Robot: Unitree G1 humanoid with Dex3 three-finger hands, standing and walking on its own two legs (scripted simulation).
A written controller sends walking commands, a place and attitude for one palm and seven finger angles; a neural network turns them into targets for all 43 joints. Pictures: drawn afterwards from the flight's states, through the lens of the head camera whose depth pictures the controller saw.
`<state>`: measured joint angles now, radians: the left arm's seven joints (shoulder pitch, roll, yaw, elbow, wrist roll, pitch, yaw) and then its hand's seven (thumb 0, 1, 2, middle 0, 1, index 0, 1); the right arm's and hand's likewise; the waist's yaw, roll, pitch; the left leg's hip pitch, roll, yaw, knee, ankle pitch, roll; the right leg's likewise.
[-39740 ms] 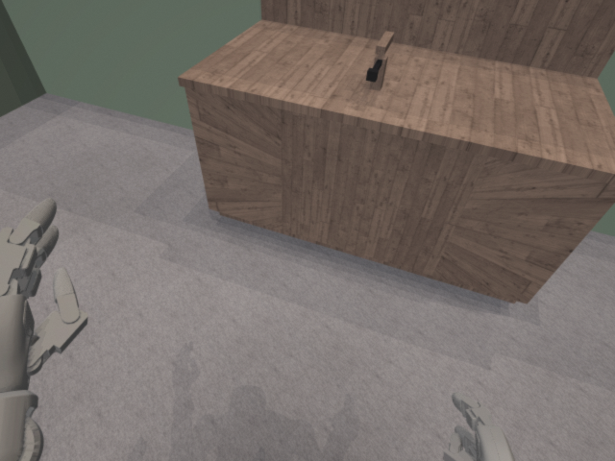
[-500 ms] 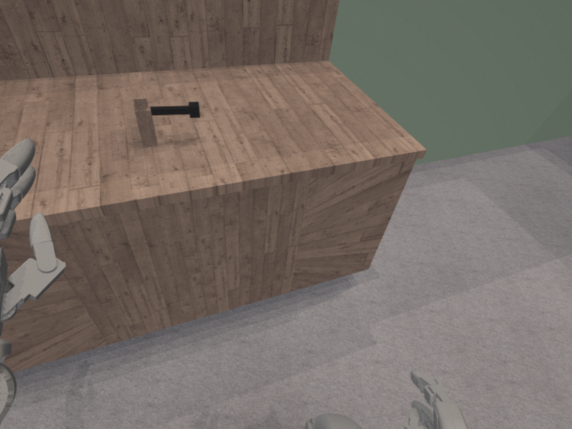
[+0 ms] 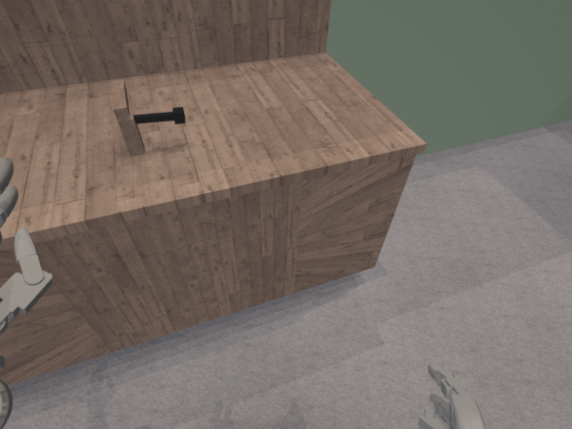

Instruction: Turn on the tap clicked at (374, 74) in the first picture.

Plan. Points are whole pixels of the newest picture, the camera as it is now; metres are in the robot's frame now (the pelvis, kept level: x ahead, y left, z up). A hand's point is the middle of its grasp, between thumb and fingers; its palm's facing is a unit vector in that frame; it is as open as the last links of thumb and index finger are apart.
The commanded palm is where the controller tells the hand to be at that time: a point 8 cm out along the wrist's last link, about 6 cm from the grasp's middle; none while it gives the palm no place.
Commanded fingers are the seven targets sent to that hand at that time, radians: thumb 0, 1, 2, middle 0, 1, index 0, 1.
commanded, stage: stop stepping back and stand still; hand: left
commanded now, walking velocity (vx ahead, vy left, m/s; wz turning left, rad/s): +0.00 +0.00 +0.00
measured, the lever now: (179, 115) +0.78 +0.29 +0.03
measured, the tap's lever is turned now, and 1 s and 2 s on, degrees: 82 82 82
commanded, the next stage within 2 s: stand and check the lever's angle in 0.42 s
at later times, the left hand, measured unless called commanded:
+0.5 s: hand (58, 279) +0.23 +0.25 +0.17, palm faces +0.41 -0.85 -0.35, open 7.4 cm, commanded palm +0.18 +0.29 +0.19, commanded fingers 0.00 0.90 0.90 -0.20 -0.30 -0.20 -0.30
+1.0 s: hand (34, 301) +0.20 +0.27 +0.16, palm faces +0.39 -0.86 -0.33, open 7.4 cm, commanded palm +0.15 +0.30 +0.19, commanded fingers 0.00 0.90 0.90 -0.20 -0.30 -0.20 -0.30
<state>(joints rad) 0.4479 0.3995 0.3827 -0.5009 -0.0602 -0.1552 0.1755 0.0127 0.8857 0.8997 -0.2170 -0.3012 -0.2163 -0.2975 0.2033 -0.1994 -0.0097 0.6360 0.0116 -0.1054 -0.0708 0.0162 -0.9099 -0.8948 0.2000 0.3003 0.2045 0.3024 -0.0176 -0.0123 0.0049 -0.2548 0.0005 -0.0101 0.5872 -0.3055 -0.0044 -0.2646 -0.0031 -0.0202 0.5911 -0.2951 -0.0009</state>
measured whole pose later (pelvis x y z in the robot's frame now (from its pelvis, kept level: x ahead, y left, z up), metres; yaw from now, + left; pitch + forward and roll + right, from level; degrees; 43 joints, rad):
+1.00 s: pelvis -0.01 +0.03 +0.02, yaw -1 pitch -2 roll -1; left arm 0.46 0.33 0.29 -0.41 -0.06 -0.13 0.16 0.01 0.89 0.90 -0.21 -0.30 -0.21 -0.30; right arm 0.20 -0.20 0.02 0.63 0.00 -0.07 -0.07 0.02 -0.91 -0.89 0.20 0.30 0.21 0.30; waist 0.01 0.02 0.00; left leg -0.18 -0.01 0.01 0.41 -0.20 0.03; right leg -0.17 -0.01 0.00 0.35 -0.15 0.02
